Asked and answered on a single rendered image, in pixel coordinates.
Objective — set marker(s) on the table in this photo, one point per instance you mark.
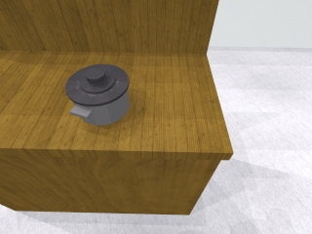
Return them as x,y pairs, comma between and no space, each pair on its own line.
159,157

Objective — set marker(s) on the knob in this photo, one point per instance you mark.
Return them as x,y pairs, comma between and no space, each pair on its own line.
95,75

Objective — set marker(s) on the pot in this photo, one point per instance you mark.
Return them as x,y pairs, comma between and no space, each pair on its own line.
104,114

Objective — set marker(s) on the lid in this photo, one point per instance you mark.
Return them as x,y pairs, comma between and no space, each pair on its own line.
80,91

